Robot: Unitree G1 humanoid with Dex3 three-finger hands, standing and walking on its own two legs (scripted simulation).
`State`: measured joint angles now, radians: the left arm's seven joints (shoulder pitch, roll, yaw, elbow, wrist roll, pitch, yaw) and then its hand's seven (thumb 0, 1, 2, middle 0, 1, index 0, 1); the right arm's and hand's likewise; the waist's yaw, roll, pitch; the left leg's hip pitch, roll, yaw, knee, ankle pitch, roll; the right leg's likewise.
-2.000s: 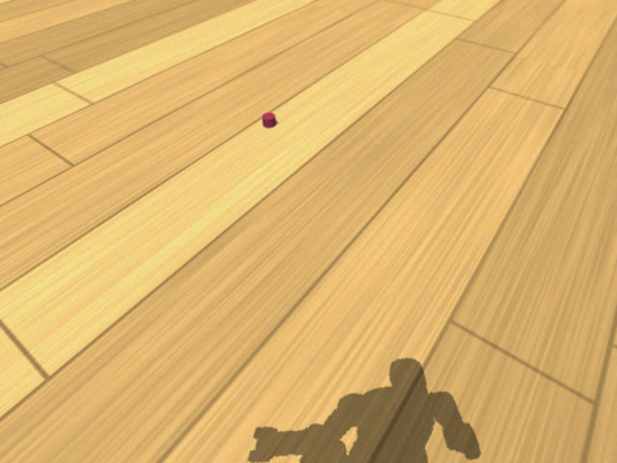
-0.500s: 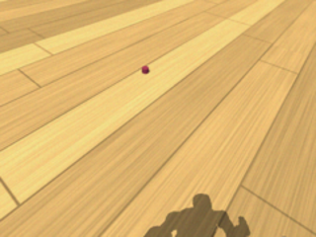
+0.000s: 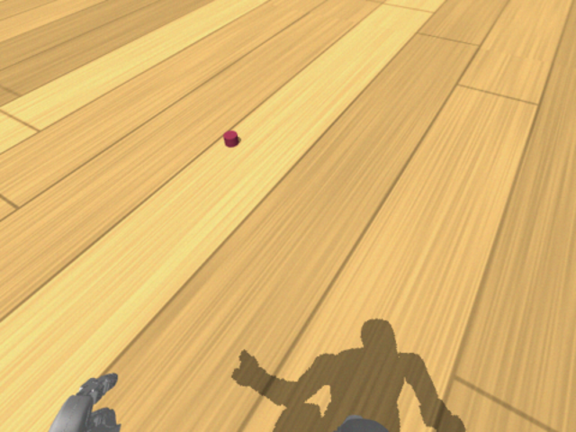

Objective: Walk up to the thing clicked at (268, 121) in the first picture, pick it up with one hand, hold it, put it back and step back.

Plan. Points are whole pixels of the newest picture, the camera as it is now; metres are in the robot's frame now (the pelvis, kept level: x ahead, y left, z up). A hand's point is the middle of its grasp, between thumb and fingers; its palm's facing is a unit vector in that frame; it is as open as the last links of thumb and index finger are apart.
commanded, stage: walk up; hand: left
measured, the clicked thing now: (231, 139) +1.66 +0.24 -0.72
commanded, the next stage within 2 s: none
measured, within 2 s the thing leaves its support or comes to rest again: neither
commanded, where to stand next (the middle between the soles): +1.28 +0.00 m, yaw +1 degrees
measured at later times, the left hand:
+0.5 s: hand (102, 348) +0.32 +0.33 -0.14, palm faces -0.05 -0.94 -0.35, open 7.4 cm
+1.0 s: hand (167, 193) +0.64 +0.25 -0.09, palm faces -0.02 -0.92 -0.39, open 7.3 cm
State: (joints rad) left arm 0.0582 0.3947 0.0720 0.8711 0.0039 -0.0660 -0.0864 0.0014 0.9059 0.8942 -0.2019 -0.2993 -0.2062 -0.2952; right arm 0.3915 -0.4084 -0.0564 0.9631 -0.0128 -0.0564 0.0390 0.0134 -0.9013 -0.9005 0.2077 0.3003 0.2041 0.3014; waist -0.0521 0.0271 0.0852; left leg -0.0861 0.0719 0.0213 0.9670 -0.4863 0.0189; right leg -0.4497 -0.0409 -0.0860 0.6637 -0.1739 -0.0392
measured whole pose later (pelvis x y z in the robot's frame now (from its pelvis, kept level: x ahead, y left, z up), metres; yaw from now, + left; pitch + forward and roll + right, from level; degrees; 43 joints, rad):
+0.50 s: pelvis +0.28 +0.04 +0.01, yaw -1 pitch -1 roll +0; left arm 0.31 0.47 0.05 0.95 0.00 -0.05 -0.04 0.01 0.91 0.89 -0.20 -0.30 -0.20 -0.29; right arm 0.22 -0.39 -0.06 0.85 -0.01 -0.11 0.07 0.01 -0.90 -0.90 0.21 0.30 0.20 0.30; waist 0.01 -0.07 0.07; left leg -0.35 0.06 0.12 0.59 -0.21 0.03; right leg -0.36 -0.03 0.03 1.12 -0.41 -0.04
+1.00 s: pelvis +0.53 -0.02 +0.02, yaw +0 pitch -2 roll +0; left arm 0.21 0.38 0.05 0.87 0.00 -0.09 -0.06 0.00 0.90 0.89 -0.20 -0.30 -0.21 -0.30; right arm 0.29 -0.44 -0.05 0.91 0.00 -0.06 0.05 0.01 -0.90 -0.90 0.21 0.30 0.20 0.30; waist 0.00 0.06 0.07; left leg -0.42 0.06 0.00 1.07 -0.33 0.03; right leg -0.28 -0.03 -0.11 0.53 -0.22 -0.04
